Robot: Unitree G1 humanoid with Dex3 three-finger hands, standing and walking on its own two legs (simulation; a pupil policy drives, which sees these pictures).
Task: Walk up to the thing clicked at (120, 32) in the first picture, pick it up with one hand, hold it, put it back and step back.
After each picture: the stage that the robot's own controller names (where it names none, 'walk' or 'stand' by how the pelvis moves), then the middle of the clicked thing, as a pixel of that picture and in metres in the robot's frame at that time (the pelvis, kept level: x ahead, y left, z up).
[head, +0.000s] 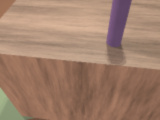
stand; (118, 19) +0.61 -0.13 +0.10
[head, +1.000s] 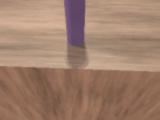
rise first; (75, 14) +0.54 +0.06 +0.14
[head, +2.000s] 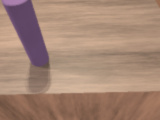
stand; (30, 34) +0.45 +0.19 +0.14
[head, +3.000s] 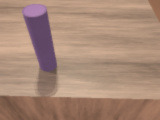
stand; (42, 42) +0.47 +0.16 +0.11
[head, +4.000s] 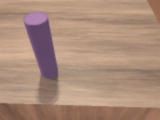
stand; (43, 49) +0.45 +0.16 +0.10
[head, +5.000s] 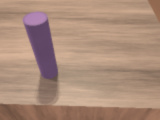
stand; (43, 49) +0.44 +0.16 +0.10
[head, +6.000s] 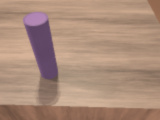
stand; (43, 50) +0.44 +0.15 +0.10
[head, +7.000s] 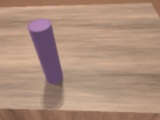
rise first; (48, 55) +0.43 +0.16 +0.11
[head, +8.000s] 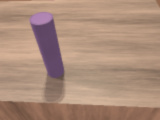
go down; (49, 49) +0.44 +0.16 +0.11
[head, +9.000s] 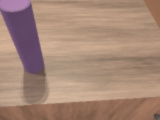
go down; (26, 40) +0.44 +0.15 +0.13
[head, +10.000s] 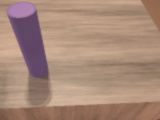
approach; (31, 45) +0.43 +0.15 +0.13
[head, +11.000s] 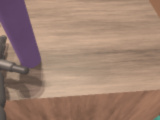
close in; (20, 33) +0.44 +0.17 +0.15
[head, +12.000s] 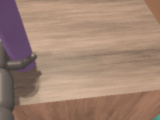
lift; (13, 35) +0.44 +0.18 +0.16
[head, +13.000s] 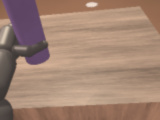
lift; (24, 16) +0.36 +0.14 +0.33
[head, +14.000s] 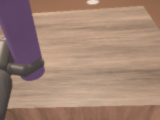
hold; (21, 34) +0.32 +0.15 +0.29
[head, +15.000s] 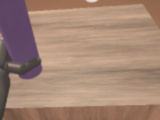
hold; (17, 33) +0.34 +0.17 +0.29
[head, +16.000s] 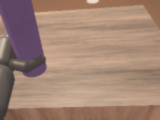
crouch; (23, 30) +0.34 +0.15 +0.29
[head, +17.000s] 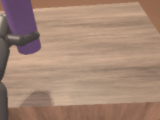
crouch; (18, 7) +0.42 +0.17 +0.31
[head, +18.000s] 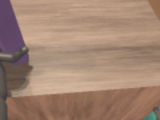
lower; (5, 27) +0.46 +0.20 +0.15
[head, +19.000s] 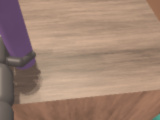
lower; (14, 32) +0.45 +0.18 +0.16
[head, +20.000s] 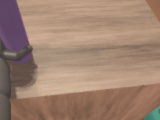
lower; (10, 25) +0.47 +0.18 +0.16
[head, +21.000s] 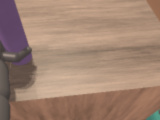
lower; (9, 27) +0.47 +0.18 +0.16
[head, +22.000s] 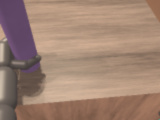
draw back; (19, 35) +0.44 +0.17 +0.16
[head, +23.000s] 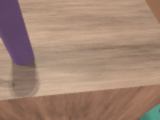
rise; (12, 28) +0.45 +0.17 +0.16
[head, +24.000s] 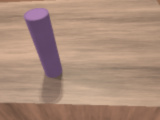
sink last; (46, 47) +0.44 +0.16 +0.14
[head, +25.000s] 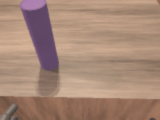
stand; (43, 38) +0.45 +0.16 +0.14
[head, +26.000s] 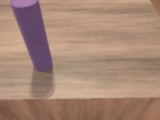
stand; (35, 38) +0.44 +0.16 +0.16
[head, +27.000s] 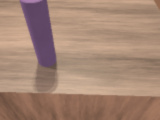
stand; (41, 34) +0.46 +0.16 +0.16
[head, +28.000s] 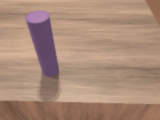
walk; (45, 47) +0.46 +0.15 +0.10
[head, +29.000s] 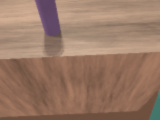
walk; (46, 5) +0.60 +0.16 +0.12
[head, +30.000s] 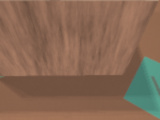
walk; out of the picture +0.95 +0.15 +0.13
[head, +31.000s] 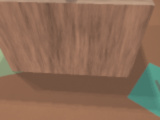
stand; out of the picture +1.14 +0.11 +0.12
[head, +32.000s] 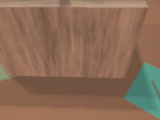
stand; out of the picture +1.11 +0.12 +0.10
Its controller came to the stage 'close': yes
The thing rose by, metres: 0.22
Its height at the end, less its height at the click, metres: +0.00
